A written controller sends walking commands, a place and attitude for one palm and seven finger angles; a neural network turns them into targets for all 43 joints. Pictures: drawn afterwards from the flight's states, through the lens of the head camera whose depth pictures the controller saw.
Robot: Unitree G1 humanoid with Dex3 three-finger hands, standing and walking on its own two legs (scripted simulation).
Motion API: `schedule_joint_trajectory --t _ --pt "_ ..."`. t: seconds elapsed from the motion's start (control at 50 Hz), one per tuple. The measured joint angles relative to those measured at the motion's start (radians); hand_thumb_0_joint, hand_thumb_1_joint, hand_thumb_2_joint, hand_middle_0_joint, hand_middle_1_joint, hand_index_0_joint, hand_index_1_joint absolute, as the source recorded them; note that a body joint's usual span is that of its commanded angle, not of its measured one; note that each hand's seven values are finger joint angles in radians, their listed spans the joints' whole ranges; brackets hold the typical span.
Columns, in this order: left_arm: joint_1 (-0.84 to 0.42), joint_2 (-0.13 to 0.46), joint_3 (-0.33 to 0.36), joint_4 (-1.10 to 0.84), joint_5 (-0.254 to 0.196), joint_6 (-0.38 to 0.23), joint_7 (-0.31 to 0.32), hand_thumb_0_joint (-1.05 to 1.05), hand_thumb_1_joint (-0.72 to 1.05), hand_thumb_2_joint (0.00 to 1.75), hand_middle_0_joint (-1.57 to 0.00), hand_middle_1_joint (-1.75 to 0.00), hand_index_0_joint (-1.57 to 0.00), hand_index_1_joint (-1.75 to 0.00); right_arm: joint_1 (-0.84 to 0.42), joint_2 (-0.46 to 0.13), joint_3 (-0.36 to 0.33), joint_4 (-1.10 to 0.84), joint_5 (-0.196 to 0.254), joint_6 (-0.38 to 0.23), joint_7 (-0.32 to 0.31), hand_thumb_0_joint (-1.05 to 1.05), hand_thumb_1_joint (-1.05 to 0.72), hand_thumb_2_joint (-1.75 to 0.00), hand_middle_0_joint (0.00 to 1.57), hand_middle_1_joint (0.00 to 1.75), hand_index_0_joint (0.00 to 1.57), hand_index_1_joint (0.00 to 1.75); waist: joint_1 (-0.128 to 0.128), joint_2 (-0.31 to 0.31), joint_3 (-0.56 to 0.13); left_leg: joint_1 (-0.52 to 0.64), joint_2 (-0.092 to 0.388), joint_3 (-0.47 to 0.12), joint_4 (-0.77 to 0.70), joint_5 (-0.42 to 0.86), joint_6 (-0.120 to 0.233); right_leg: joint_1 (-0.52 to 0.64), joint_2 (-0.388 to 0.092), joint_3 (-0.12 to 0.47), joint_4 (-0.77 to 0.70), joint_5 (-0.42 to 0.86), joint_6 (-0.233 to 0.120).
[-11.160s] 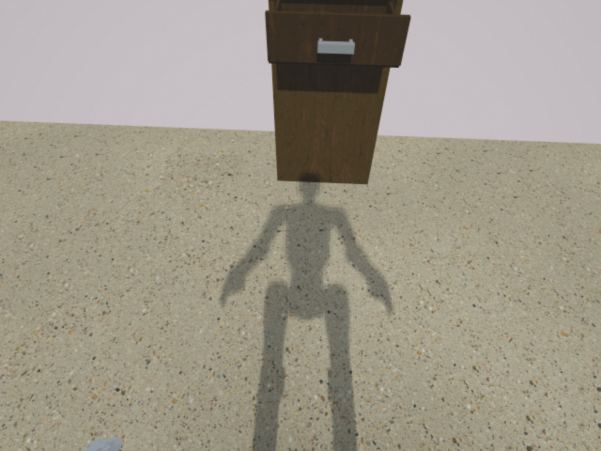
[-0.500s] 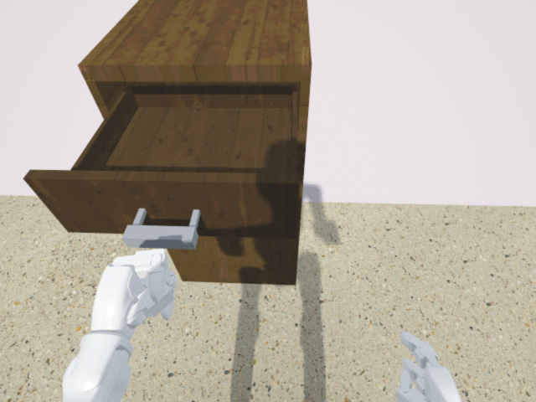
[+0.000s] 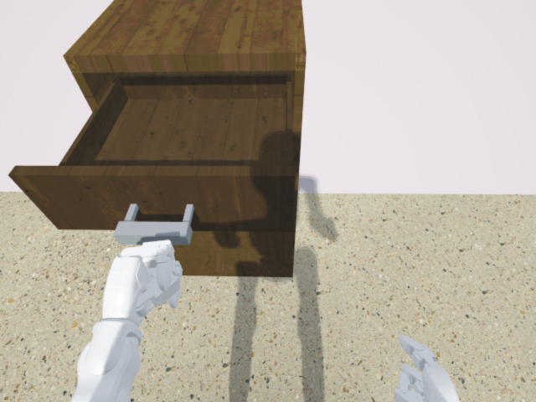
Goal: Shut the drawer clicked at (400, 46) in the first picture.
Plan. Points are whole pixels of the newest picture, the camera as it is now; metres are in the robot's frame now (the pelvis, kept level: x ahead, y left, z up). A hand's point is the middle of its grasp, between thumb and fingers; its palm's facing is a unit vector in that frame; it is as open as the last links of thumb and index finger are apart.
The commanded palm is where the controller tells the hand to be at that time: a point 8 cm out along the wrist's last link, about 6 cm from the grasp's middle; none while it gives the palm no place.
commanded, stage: bring the fist close to the handle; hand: left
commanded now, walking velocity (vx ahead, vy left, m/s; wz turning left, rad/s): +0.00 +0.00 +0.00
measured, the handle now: (157, 221) +0.36 +0.19 +0.07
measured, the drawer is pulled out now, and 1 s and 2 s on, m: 0.28 0.21 0.09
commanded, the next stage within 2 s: push the drawer shut in 0.08 s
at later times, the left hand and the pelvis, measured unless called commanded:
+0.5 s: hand (177, 265) +0.29 +0.14 +0.07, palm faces +0.01 -1.00 -0.05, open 3.1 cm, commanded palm +0.28 +0.20 +0.07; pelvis +0.00 +0.00 +0.00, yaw +0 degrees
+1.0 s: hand (182, 228) +0.35 +0.15 +0.07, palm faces -0.01 -1.00 -0.04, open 3.0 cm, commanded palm +0.35 +0.21 +0.07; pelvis -0.02 +0.00 +0.00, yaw +0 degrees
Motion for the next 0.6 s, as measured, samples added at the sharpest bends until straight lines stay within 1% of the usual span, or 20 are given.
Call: schedule_joint_trajectory --t 0.1,0.24,0.42,0.6 --pt "0.004 0.004 0.005 0.006 -0.001 -0.005 0.002 0.02 0.90 0.90 -1.40 -1.60 -1.40 -1.60 -0.003 0.001 0.003 -0.003 0.001 0.007 -0.002 0.01 -0.90 -0.90 0.21 0.29 0.20 0.30 0.000 -0.002 0.001 0.003 0.001 -0.001 -0.002 0.001 -0.001 0.003 0.001 -0.001 -0.001 0.000 -0.001" --pt "-0.036 0.009 0.008 0.033 -0.004 -0.006 -0.004 0.02 0.90 0.90 -1.40 -1.60 -1.40 -1.60 -0.011 -0.005 0.001 0.001 0.003 0.008 -0.006 0.01 -0.90 -0.90 0.21 0.29 0.20 0.30 0.001 0.000 0.005 -0.005 0.001 -0.008 0.004 0.001 -0.002 0.000 0.001 -0.008 0.000 0.000 -0.003" --pt "-0.119 0.014 0.016 0.109 -0.003 -0.003 -0.007 0.01 0.88 0.92 -1.40 -1.60 -1.40 -1.60 -0.015 -0.006 0.000 0.014 0.004 0.020 -0.008 0.01 -0.90 -0.90 0.21 0.29 0.20 0.30 0.000 -0.003 0.007 -0.007 0.000 -0.008 -0.002 0.006 -0.003 -0.004 0.001 -0.007 -0.003 0.004 -0.003" --pt "-0.211 0.024 0.028 0.208 -0.003 -0.021 -0.009 -0.01 0.83 0.92 -1.40 -1.60 -1.40 -1.60 -0.015 -0.007 0.002 0.043 0.006 0.029 -0.011 0.01 -0.90 -0.90 0.21 0.29 0.20 0.30 0.000 -0.005 0.017 -0.012 -0.001 -0.011 -0.006 0.017 -0.002 -0.007 0.001 -0.010 -0.008 0.014 -0.003"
